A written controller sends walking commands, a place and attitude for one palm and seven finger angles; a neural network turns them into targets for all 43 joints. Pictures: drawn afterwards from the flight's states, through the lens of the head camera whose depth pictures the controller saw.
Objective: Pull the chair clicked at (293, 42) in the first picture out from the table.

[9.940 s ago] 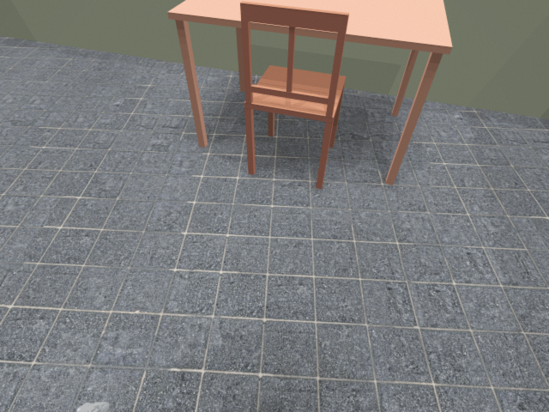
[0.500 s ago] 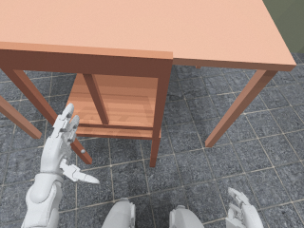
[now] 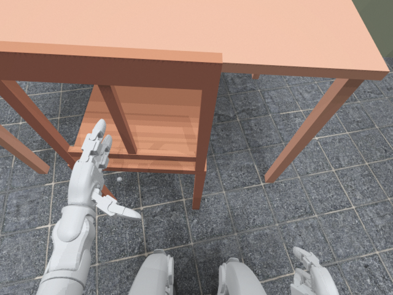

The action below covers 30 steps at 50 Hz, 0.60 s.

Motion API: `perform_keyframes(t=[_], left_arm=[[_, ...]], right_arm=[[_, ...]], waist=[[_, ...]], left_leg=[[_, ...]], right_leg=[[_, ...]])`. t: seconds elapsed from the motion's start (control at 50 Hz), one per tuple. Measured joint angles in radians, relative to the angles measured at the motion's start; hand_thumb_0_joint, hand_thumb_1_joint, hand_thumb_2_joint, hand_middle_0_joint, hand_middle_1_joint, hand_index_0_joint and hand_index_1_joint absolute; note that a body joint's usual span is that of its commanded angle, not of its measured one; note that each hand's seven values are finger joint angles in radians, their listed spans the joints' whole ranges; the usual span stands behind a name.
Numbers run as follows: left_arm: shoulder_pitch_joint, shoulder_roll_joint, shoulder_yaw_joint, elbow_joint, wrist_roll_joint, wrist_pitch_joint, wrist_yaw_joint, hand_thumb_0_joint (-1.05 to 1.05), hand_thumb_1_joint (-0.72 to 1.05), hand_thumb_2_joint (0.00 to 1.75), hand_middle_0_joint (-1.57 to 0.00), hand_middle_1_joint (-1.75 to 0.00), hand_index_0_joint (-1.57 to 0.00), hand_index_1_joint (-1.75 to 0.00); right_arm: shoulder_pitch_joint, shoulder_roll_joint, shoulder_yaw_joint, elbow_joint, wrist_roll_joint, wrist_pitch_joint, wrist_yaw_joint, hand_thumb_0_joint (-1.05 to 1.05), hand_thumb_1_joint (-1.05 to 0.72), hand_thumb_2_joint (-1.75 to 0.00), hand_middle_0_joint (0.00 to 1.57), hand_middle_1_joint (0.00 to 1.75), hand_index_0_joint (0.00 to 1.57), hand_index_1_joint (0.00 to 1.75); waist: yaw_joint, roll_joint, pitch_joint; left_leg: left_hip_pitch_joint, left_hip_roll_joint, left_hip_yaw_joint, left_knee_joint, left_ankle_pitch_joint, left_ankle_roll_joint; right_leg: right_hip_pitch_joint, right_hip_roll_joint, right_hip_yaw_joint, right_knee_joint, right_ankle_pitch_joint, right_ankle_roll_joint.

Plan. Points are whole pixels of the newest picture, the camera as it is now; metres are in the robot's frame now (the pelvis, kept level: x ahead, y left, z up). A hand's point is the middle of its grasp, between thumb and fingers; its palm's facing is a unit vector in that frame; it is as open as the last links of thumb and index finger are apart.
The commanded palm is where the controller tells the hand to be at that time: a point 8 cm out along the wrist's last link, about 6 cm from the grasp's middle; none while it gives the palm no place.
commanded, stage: aim the fingers beside a spindle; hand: left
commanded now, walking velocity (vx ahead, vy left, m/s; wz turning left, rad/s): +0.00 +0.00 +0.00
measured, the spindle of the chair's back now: (121, 123) +0.47 +0.19 +0.01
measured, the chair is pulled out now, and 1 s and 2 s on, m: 0.00 0.00 0.00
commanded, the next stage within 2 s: push the fingers through the gap in 0.52 s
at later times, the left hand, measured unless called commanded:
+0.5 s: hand (113, 186) +0.32 +0.17 +0.02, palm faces +0.00 -1.00 -0.04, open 16.9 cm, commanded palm +0.30 +0.22 +0.03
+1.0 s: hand (114, 166) +0.36 +0.18 +0.02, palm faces +0.00 -1.00 -0.04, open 16.9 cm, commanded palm +0.34 +0.22 +0.03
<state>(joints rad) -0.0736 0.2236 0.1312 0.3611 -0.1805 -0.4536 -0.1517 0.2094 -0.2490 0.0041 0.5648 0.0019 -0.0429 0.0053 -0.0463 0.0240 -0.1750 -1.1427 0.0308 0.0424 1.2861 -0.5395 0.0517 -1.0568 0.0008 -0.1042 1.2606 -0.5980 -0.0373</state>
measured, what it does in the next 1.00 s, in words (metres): stands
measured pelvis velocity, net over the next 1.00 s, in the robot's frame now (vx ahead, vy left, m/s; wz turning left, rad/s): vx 0.00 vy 0.00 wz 0.00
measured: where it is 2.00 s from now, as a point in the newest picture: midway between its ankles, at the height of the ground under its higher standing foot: outside the picture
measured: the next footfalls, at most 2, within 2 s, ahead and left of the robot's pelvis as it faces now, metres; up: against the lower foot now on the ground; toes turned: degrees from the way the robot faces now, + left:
none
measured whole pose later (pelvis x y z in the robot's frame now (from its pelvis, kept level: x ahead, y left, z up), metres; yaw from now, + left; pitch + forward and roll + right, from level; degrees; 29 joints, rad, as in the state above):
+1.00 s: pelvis +0.00 +0.00 +0.00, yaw +0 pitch +23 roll -3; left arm -0.20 0.26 0.19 0.49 -0.20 -0.45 -0.17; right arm 0.22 -0.25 0.01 0.59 0.01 -0.04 -0.01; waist -0.06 0.03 -0.17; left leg -1.15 0.03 0.03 1.28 -0.53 0.05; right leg -1.06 0.01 -0.11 1.25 -0.59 -0.04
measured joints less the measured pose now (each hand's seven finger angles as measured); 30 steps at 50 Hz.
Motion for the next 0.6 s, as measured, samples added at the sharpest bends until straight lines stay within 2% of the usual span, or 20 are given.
perform_keyframes(t=[0.16,0.34,0.6], left_arm=[[0.031,0.002,0.009,-0.002,-0.002,-0.011,0.009,-0.01,-0.49,0.3,-0.06,-0.08,-0.06,-0.08],[0.05,0.011,0.018,-0.019,-0.026,-0.023,-0.021,-0.01,-0.49,0.3,-0.06,-0.08,-0.06,-0.08],[0.044,0.016,0.023,-0.014,-0.03,-0.027,-0.029,-0.01,-0.5,0.3,-0.06,-0.08,-0.06,-0.08]], right_arm=[[0.011,0.0,0.0,-0.003,0.004,0.013,0.0,0.01,-0.9,-0.9,0.2,0.3,0.21,0.3],[0.001,-0.005,-0.007,0.004,0.007,0.006,-0.006,0.01,-0.9,-0.9,0.2,0.3,0.21,0.3],[-0.016,-0.007,-0.006,-0.002,0.007,-0.007,-0.011,0.01,-0.9,-0.9,0.2,0.3,0.21,0.3]], waist=[[0.001,0.001,0.001],[0.003,0.0,0.002],[0.006,-0.001,0.002]], left_leg=[[0.016,0.001,0.003,-0.014,0.002,-0.004],[0.02,0.002,-0.005,-0.014,0.002,-0.009],[0.011,0.001,-0.014,-0.004,0.002,-0.011]], right_leg=[[0.012,0.002,0.004,-0.009,0.001,-0.003],[0.019,0.004,-0.004,-0.012,-0.001,-0.008],[0.015,0.004,-0.012,-0.004,-0.002,-0.011]])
